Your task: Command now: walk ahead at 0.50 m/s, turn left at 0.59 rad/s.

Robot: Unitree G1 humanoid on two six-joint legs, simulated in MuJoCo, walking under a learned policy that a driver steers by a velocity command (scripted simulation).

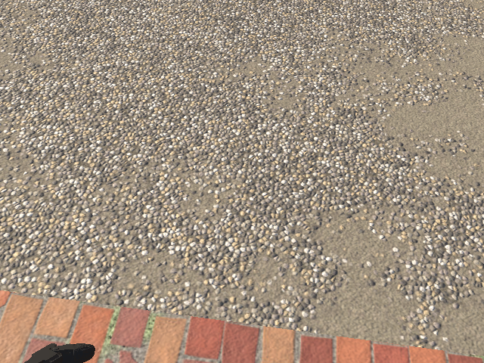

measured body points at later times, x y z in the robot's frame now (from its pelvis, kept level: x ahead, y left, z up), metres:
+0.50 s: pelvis +0.22 -0.05 +0.00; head +0.27 -0.03 +0.44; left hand +0.25 +0.25 -0.12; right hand +0.46 -0.27 -0.10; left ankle +0.25 +0.11 -0.70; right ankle +0.27 -0.15 -0.75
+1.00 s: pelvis +0.28 +0.00 -0.01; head +0.29 +0.01 +0.44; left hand +0.28 +0.29 -0.14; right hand +0.51 -0.18 -0.11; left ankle +0.26 +0.11 -0.75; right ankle +0.30 -0.14 -0.75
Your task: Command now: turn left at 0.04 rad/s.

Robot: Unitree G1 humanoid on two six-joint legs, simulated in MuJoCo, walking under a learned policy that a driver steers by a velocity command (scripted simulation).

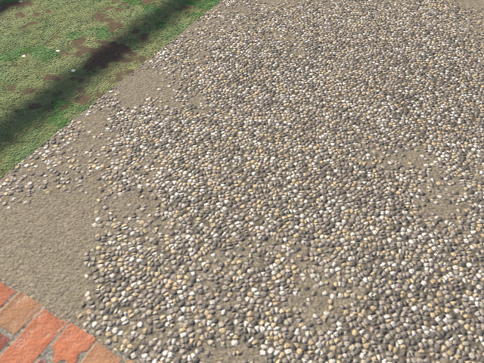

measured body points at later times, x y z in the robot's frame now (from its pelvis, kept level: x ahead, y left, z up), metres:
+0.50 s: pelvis +0.10 -0.03 +0.01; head +0.12 -0.04 +0.46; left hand +0.04 +0.23 -0.13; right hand +0.27 -0.29 -0.10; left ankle +0.16 +0.11 -0.67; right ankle -0.01 -0.13 -0.74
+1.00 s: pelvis +0.30 +0.03 +0.01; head +0.34 +0.02 +0.46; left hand +0.46 +0.29 -0.12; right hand +0.37 -0.26 -0.12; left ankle +0.35 +0.11 -0.74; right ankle +0.35 -0.13 -0.68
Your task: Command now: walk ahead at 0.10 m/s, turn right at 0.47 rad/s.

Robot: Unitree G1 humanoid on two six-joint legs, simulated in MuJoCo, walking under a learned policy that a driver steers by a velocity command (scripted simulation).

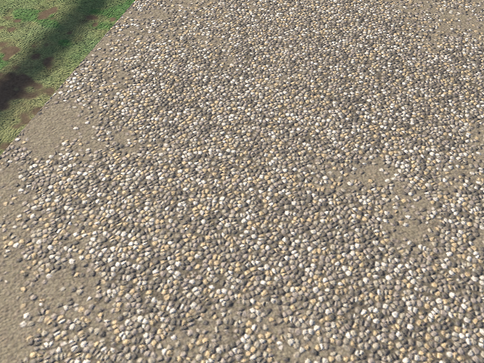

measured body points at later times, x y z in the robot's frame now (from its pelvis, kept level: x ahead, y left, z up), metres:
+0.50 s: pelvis +0.06 -0.04 +0.00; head +0.11 -0.07 +0.45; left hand +0.29 +0.21 -0.09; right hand +0.15 -0.35 -0.12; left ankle +0.13 +0.11 -0.70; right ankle +0.07 -0.14 -0.74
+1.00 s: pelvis +0.10 -0.03 +0.00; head +0.12 -0.04 +0.45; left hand +0.40 +0.09 -0.09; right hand -0.01 -0.31 -0.11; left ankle +0.14 +0.10 -0.74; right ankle +0.05 -0.18 -0.70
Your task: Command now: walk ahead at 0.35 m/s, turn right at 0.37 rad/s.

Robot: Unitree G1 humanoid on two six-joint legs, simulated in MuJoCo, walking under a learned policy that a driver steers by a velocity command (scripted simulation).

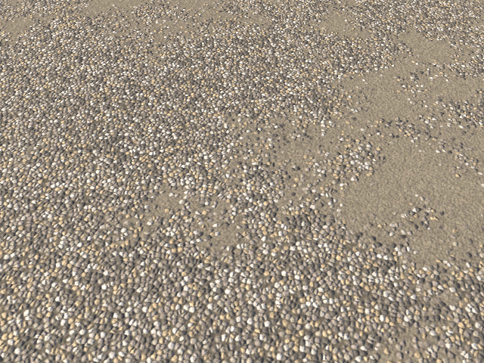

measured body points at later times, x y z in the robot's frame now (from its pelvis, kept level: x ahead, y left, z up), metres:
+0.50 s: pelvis +0.20 -0.05 -0.01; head +0.24 -0.06 +0.44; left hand +0.22 +0.24 -0.12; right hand +0.41 -0.30 -0.11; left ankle +0.41 +0.07 -0.71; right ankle +0.04 -0.15 -0.75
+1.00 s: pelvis +0.49 -0.05 +0.00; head +0.52 -0.05 +0.44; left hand +0.71 +0.18 -0.09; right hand +0.49 -0.33 -0.13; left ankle +0.42 +0.06 -0.75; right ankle +0.67 -0.22 -0.70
